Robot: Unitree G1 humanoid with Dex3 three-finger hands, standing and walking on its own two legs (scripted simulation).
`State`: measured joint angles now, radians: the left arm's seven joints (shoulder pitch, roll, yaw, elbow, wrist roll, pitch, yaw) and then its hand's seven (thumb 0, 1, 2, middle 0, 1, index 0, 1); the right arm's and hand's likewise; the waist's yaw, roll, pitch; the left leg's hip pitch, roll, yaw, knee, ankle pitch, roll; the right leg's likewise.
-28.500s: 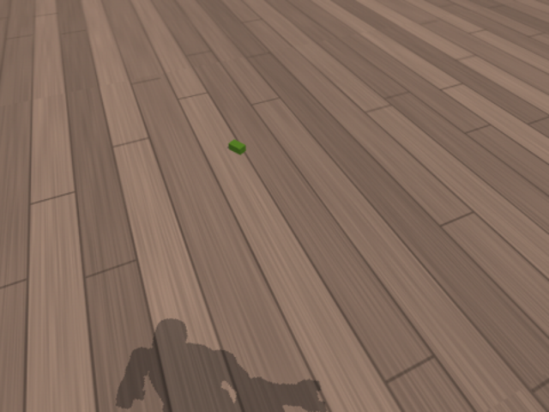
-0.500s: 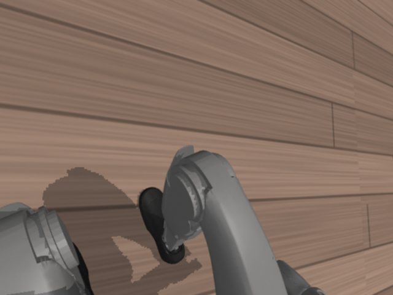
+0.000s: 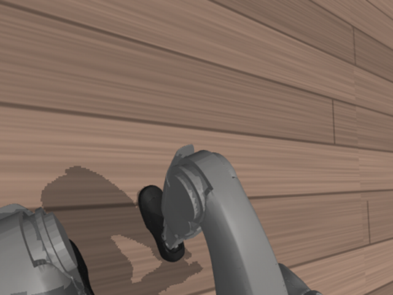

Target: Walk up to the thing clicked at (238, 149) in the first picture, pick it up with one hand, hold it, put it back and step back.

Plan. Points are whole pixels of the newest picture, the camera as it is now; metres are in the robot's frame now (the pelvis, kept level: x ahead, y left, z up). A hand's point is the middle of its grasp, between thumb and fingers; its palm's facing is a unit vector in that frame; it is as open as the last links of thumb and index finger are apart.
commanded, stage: withdraw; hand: left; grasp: from above
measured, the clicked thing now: out of the picture +0.46 +0.38 -0.29
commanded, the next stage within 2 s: home in 0.84 s
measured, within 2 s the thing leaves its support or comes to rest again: neither
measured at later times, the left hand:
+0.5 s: hand out of the picture +0.46 +0.38 -0.10, palm faces -0.42 -0.10 -0.90, open 12.6 cm
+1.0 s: hand out of the picture +0.45 +0.36 -0.15, palm faces -0.45 -0.11 -0.88, open 11.8 cm
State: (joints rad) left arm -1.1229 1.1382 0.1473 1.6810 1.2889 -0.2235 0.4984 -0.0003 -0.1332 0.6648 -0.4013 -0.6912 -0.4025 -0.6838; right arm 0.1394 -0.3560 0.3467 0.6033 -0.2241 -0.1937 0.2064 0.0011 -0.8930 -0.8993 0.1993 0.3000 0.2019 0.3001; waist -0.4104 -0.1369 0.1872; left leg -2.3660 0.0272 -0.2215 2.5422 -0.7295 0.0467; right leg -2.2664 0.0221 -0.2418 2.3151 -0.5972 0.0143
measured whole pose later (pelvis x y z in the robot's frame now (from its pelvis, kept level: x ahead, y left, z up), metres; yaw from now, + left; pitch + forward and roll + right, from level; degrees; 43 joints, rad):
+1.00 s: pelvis -0.01 -0.01 +0.02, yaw +6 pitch +33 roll -12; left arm -1.08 0.95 0.08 1.42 1.29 -0.29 0.26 0.00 -0.13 0.70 -0.43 -0.63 -0.42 -0.64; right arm 0.22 -0.32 0.19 0.62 -0.15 0.00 0.10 0.00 -0.90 -0.90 0.20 0.30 0.20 0.30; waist -0.32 -0.04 0.06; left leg -2.35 0.00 -0.13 2.41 -0.65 0.05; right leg -2.26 -0.02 -0.17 2.26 -0.58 0.00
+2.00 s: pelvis +0.04 -0.01 +0.33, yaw +15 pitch +21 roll -4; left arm 0.09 0.28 0.05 0.27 0.00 0.33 0.08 0.01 0.89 0.89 -0.21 -0.30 -0.21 -0.30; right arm 0.17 -0.22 0.06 0.57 0.05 -0.13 -0.11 0.01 -0.90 -0.90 0.20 0.30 0.20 0.30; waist -0.08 0.03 -0.20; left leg -1.19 0.01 -0.06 1.39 -0.57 0.01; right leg -1.16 0.01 -0.09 1.32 -0.53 -0.02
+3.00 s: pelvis +0.09 +0.01 +0.41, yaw +17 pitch +10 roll -2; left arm 0.49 0.23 0.02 -0.08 -0.06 0.43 0.02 0.01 0.90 0.89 -0.21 -0.30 -0.20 -0.29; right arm 0.30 -0.23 0.04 0.54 0.01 -0.24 -0.18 0.02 -0.90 -0.90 0.20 0.30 0.20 0.30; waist -0.04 0.05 -0.16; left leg -0.66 0.01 -0.05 0.99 -0.50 0.01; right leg -0.63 0.01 -0.07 0.92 -0.46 -0.01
